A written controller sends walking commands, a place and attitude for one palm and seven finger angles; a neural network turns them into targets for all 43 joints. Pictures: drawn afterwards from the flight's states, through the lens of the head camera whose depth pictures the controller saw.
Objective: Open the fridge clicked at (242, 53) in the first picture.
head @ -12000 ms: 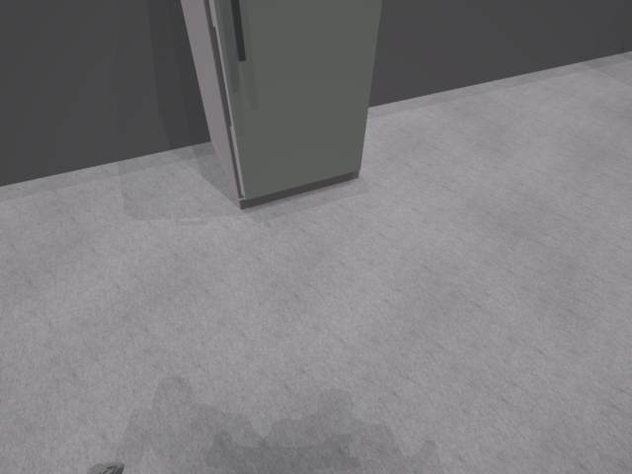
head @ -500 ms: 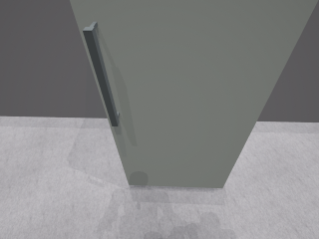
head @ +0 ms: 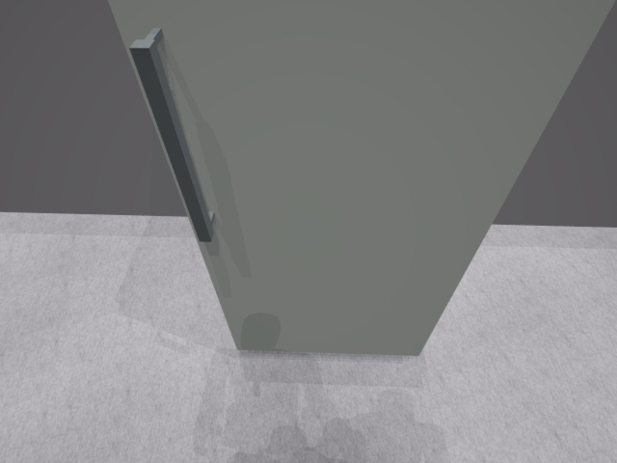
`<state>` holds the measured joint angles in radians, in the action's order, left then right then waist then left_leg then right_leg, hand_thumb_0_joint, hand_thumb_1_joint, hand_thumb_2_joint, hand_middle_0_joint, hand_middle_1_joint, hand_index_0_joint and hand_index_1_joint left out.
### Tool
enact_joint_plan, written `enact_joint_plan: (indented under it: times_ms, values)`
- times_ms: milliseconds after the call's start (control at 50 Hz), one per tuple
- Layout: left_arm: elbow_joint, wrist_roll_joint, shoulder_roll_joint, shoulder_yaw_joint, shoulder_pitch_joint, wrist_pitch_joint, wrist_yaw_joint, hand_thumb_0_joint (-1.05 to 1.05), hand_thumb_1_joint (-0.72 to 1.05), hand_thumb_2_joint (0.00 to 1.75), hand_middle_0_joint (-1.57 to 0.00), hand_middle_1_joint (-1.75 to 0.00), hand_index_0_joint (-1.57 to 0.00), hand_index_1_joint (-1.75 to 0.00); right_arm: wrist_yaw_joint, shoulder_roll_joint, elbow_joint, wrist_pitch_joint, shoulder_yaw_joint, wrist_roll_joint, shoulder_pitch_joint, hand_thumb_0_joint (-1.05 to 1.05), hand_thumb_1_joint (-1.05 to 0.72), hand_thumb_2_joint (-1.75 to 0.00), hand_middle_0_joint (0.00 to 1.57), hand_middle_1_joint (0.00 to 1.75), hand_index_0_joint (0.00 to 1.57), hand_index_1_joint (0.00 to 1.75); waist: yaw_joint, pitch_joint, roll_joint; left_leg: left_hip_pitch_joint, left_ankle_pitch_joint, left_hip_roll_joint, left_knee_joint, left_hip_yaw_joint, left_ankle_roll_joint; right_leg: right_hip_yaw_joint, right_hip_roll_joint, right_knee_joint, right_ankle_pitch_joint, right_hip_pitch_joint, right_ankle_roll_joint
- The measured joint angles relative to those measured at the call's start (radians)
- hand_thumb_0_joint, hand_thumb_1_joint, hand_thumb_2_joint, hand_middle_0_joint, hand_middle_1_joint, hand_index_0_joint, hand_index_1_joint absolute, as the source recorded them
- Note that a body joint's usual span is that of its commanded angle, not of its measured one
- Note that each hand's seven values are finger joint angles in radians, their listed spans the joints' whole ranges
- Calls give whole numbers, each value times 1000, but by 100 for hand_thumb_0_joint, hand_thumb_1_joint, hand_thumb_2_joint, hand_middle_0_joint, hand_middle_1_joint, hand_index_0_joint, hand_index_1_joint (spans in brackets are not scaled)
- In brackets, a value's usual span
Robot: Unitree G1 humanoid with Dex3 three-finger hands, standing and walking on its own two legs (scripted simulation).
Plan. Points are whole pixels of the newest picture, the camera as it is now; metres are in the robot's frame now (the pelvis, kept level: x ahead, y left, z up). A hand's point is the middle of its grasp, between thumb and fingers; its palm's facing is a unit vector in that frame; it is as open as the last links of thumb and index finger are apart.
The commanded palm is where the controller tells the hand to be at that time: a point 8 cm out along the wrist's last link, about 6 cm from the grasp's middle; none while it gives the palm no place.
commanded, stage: come to a stop and stand still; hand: left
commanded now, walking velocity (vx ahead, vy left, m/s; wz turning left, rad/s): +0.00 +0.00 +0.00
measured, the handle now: (185, 154) +0.51 +0.22 +0.12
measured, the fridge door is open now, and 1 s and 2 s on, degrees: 0 0 0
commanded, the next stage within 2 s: look again from close up in 0.14 s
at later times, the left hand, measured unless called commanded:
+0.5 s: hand out of the picture +0.02 +0.18 -0.17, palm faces +0.03 -0.98 -0.22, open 7.4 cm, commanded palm none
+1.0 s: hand out of the picture +0.02 +0.19 -0.17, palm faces +0.03 -0.97 -0.23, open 7.4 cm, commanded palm none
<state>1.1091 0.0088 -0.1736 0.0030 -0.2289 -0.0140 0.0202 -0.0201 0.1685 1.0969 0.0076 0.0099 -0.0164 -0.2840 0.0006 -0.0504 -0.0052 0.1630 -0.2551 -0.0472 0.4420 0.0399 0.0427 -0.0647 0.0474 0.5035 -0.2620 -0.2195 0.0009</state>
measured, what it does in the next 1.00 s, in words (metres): stands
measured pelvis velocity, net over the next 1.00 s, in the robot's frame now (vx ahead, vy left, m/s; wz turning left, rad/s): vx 0.00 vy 0.00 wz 0.01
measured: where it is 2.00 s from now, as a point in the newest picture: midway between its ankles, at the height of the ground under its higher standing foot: outside the picture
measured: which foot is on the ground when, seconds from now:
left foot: down 0.00-1.00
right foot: down 0.00-1.00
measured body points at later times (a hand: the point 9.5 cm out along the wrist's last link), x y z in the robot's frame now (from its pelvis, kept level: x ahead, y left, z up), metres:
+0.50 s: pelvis +0.00 +0.00 +0.00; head +0.02 -0.01 +0.45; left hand +0.02 +0.23 -0.15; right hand +0.02 -0.23 -0.16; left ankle -0.01 +0.15 -0.74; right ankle +0.01 -0.11 -0.74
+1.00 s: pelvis +0.00 +0.00 +0.00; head +0.02 -0.01 +0.45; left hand +0.02 +0.24 -0.15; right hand +0.02 -0.23 -0.16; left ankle -0.01 +0.15 -0.74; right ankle +0.01 -0.11 -0.74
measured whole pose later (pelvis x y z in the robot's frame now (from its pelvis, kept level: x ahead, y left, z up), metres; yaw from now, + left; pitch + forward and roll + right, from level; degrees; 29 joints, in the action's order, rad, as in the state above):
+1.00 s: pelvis +0.00 +0.00 +0.00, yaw +0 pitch -1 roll +1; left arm 1.12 0.01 -0.20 -0.01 -0.22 -0.01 0.02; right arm -0.02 0.17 1.12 0.01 0.01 -0.02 -0.24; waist -0.01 -0.06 0.00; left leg 0.15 -0.24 -0.06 0.42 0.03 0.05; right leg -0.08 0.04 0.47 -0.24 -0.20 0.01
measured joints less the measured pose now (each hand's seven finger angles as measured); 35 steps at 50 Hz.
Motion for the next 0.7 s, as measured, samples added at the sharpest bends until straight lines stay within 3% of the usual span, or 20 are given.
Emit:
enact_joint_plan:
  times_ms: [700]
  values:
    - [5,2,-22,-15,9,-1,-2,0,90,90,-20,-30,-20,-30,-1,-1,19,3,-4,-2,42,0,-91,-90,20,30,20,30,-12,-1,8,-13,8,-9,-19,-8,7,-10,-10,-29,11,21,6]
